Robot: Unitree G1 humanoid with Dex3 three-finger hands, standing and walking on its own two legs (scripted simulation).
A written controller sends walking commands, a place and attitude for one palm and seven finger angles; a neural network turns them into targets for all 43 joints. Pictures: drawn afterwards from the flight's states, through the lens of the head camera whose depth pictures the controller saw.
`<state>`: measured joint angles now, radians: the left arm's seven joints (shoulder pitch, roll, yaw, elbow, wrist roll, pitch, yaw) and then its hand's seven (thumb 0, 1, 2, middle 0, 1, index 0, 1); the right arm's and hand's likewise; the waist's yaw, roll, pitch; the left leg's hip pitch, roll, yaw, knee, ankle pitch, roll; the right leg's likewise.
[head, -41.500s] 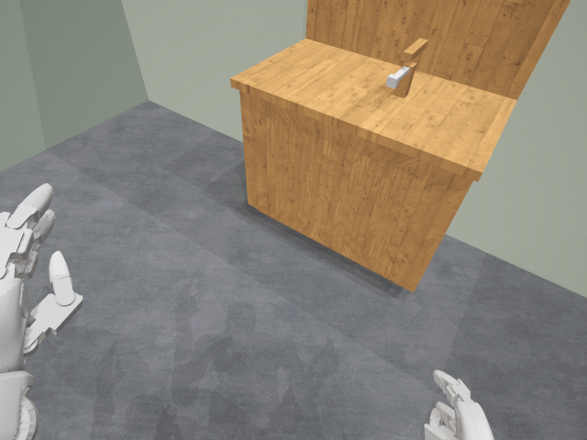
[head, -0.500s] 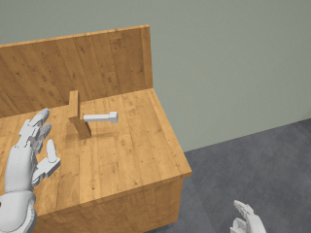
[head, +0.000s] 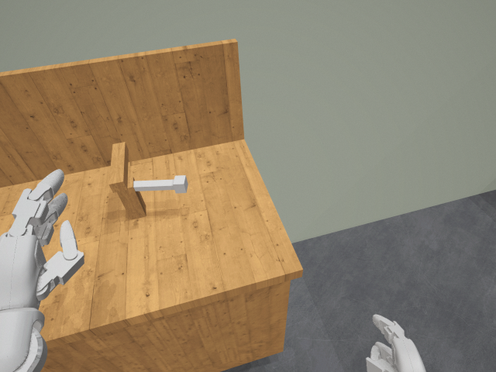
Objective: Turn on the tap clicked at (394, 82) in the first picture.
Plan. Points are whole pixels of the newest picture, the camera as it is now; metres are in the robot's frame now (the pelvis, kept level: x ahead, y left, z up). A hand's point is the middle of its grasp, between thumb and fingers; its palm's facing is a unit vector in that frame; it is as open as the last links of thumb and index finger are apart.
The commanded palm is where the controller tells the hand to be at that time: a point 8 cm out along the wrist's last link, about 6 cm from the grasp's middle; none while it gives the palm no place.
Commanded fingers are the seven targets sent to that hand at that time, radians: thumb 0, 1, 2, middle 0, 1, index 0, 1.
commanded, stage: step back with the hand held close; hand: left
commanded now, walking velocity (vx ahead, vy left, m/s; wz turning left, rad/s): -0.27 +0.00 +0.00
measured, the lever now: (180, 184) +0.48 +0.21 +0.02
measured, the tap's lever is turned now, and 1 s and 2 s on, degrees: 75 75 75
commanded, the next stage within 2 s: stop stepping back and stand still in 1.34 s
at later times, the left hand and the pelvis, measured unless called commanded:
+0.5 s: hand (28, 301) +0.14 +0.26 +0.17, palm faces +0.38 -0.78 -0.50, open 7.4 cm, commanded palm +0.10 +0.30 +0.17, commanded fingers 0.00 0.90 0.90 -0.20 -0.30 -0.20 -0.30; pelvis -0.07 +0.02 -0.01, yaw -1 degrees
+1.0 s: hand out of the picture +0.11 +0.28 +0.17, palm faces +0.44 -0.75 -0.50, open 7.4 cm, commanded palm +0.07 +0.30 +0.17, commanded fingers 0.00 0.90 0.90 -0.20 -0.30 -0.20 -0.30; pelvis -0.09 +0.02 -0.01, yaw -1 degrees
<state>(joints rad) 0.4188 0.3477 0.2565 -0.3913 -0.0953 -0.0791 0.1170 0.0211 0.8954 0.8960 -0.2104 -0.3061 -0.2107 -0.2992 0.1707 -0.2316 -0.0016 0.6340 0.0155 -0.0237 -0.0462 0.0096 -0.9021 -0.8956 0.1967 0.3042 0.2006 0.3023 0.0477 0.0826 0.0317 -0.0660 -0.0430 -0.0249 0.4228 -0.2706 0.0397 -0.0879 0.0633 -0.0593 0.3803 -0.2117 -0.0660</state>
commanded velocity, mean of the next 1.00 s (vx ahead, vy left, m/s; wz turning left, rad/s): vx -0.31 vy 0.00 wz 0.01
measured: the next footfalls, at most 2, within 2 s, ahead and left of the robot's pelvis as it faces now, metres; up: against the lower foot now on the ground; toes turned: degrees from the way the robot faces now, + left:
right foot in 1.02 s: -0.21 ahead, -0.11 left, +0.00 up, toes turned +1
left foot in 1.32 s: -0.08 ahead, +0.06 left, +0.00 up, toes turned -2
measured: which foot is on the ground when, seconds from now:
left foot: down 0.00-1.00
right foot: down 0.00-0.80, up 0.82-1.00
